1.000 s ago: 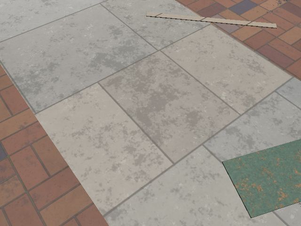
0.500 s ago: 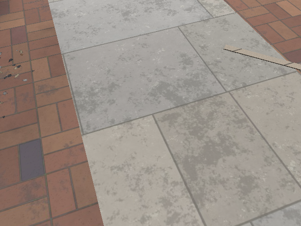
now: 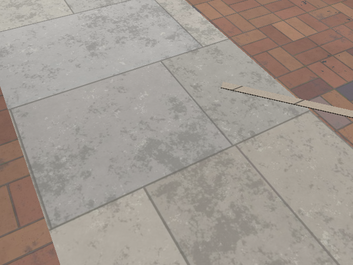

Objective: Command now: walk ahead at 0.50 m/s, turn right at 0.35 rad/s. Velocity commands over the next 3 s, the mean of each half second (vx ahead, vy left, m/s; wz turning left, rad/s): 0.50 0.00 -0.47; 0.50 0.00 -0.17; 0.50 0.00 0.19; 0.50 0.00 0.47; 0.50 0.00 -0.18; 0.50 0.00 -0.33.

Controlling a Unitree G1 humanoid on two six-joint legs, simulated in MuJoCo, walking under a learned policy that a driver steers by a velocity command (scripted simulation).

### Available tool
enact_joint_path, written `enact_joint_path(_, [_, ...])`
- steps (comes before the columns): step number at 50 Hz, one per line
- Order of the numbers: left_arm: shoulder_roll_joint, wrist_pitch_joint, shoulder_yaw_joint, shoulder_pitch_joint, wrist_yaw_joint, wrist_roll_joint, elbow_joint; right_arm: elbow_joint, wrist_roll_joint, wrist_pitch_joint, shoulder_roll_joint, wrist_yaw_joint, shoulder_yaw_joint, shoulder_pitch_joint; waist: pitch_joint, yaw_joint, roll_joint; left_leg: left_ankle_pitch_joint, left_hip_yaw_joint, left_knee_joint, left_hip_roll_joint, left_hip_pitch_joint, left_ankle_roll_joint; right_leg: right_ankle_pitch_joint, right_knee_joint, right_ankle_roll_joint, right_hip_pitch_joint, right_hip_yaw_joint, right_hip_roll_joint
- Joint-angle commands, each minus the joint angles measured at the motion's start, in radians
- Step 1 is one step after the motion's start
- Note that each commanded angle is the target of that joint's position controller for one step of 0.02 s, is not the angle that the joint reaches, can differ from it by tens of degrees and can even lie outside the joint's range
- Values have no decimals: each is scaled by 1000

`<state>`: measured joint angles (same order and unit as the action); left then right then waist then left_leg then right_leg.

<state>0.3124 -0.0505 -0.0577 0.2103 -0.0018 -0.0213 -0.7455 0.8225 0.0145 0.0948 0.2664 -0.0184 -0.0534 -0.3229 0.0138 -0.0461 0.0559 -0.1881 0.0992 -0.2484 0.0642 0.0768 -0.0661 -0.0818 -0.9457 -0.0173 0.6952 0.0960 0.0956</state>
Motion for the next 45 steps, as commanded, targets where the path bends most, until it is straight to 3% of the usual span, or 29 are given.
enact_joint_path(1, [30, -11, -3, -28, -12, 2, 65, -63, -3, 21, 145, 12, -30, 81, 34, 17, -103, 277, -67, 136, -262, 46, -116, 170, 149, 4, -25, -11, 6])
enact_joint_path(5, [6, -13, 10, -160, -38, 1, 127, -18, -14, 2, 173, 20, -36, 2, 77, -39, -80, 301, -17, 118, -305, -76, -103, 183, 287, 32, 13, -63, -3])
enact_joint_path(8, [13, -12, 9, -210, -60, 1, 177, 1, -25, -26, 188, 26, -42, -22, 82, -40, -88, 439, 9, 41, -339, -192, -84, 64, 334, 66, 43, -108, -23])
enact_joint_path(10, [38, -7, -5, -174, -68, 2, 191, -7, -27, -42, 215, 35, -50, -4, 30, 0, -126, 759, 43, -78, -339, -220, -61, -41, 337, 101, -62, -169, -78])
enact_joint_path(11, [64, -3, -20, -107, -68, 3, 183, -12, -27, -50, 229, 42, -54, 3, -21, 42, -147, 918, 58, -189, -333, -219, -49, -89, 331, 123, -162, -196, -116])
enact_joint_path(12, [107, 0, -45, 25, -61, 1, 155, -18, -27, -58, 233, 49, -54, 17, -94, 118, -139, 966, 82, -371, -308, -165, -27, -70, 373, 155, -346, -205, -157])
enact_joint_path(13, [170, 7, -78, 192, -43, -1, 119, -34, -22, -54, 219, 55, -46, 20, -182, 202, -82, 779, 88, -632, -270, 35, 11, -24, 416, 204, -647, -98, -118])
enact_joint_path(14, [289, 8, -100, 218, -29, -5, 115, -86, 14, -26, 72, 35, 2, -86, -285, 110, 182, -116, 58, -1018, -86, 517, 78, -91, 435, 387, -1056, 423, 157])
enact_joint_path(15, [223, -2, -80, 248, -28, -2, 140, -93, -5, 18, 119, 16, 2, -23, -433, 157, 117, -398, -174, -1174, -9, 668, 78, -200, 602, 467, -1152, 762, 255])
enact_joint_path(16, [170, -8, -62, 216, -28, 11, 133, -128, -48, 40, 179, 3, -17, 89, -294, 180, 56, -312, -216, -1170, -72, 752, 57, -169, 630, 398, -1065, 603, 216])
enact_joint_path(17, [146, -12, -56, 156, -26, 8, 137, -145, -49, 52, 164, 3, -8, 124, -187, 140, -18, -226, -203, -1084, -115, 735, 46, -97, 636, 360, -911, 472, 172])
enact_joint_path(18, [122, -12, -48, 88, -25, 8, 149, -139, -26, 52, 157, 10, -11, 130, -111, 93, -71, -183, -193, -987, -147, 683, 54, 9, 650, 333, -761, 377, 131])
enact_joint_path(19, [98, -13, -38, 45, -21, 18, 164, -134, -12, 41, 167, 14, -19, 113, -82, 57, -51, -150, -196, -932, -171, 609, 64, 96, 673, 324, -656, 315, 100])
enact_joint_path(22, [104, -19, -39, 19, -11, 16, 164, -126, 1, 7, 135, 16, -15, 74, -58, 16, -25, -99, -165, -824, -174, 531, 116, 211, 718, 331, -503, 227, 65])
enact_joint_path(27, [122, -17, -40, 88, 8, 11, 112, -156, -1, 5, 75, 11, 12, 240, -19, 90, 9, 247, -129, -449, -138, 456, 140, 145, 725, 253, -428, 82, -11])
enact_joint_path(30, [137, -17, -41, 142, 5, 6, 77, -176, -19, 14, 90, -1, 10, 320, 1, 129, 21, 325, -136, -340, -118, 437, 121, 37, 718, 242, -478, 124, 30])
enact_joint_path(32, [136, -14, -41, 162, 4, 3, 59, -191, -20, 21, 110, -9, 3, 351, 15, 135, 23, 273, -148, -290, -115, 470, 94, 32, 678, 237, -559, 164, 67])
enact_joint_path(35, [142, -3, -45, 163, 8, 6, 41, -192, -20, 29, 134, -16, -9, 315, 17, 104, 49, 147, -140, -250, -103, 439, 46, 125, 615, 214, -648, 209, 112])
enact_joint_path(36, [140, 2, -44, 145, 9, 5, 42, -178, -18, 31, 145, -14, -17, 256, -6, 65, 52, 130, -115, -217, -84, 355, 24, 235, 555, 197, -653, 196, 93])
enact_joint_path(37, [116, 4, -35, 140, 8, 10, 45, -147, -13, 34, 177, -9, -35, 143, -84, 12, 31, 153, -110, -208, -85, 186, -9, 345, 415, 171, -631, 153, 37])
enact_joint_path(38, [74, 5, -15, 140, 11, 26, 67, -127, -2, 35, 232, -3, -50, -21, -235, -54, -56, 176, -276, -235, -236, -80, -78, 197, 144, 131, -496, 92, -30])
enact_joint_path(39, [1, -11, 5, 279, 9, 7, 74, -89, -4, 22, 304, -8, -73, -111, -347, -10, -350, -46, -715, -154, -431, -412, -240, -331, -205, 48, -114, -1, -191])
enact_joint_path(40, [75, -20, -4, 242, 8, -2, 64, -85, -33, 19, 209, -14, -49, -122, -309, -44, -289, -277, -856, -54, -442, -414, -231, -488, -318, 45, 32, 80, -162])
enact_joint_path(41, [125, -24, -19, 137, 6, -14, 84, -95, -31, 15, 165, -10, -35, -60, -168, -52, -199, -296, -722, -37, -413, -302, -186, -405, -346, 51, 88, 70, -111])
enact_joint_path(42, [116, -27, -15, 70, 7, -5, 101, -109, -18, 8, 151, -7, -28, 2, -98, -32, -123, -204, -609, -25, -372, -182, -161, -327, -313, 51, 68, 24, -64])
enact_joint_path(43, [106, -30, -17, 34, 5, 10, 111, -109, -11, 5, 133, -8, -21, 37, -37, -13, -107, -101, -539, 2, -338, -83, -163, -272, -251, 46, 54, 9, -36])
enact_joint_path(45, [78, -25, -17, 64, 2, 13, 103, -108, -4, 9, 109, -7, -11, 62, -31, 29, -151, 37, -441, 42, -285, 7, -154, -216, -176, 36, -36, -2, -2])
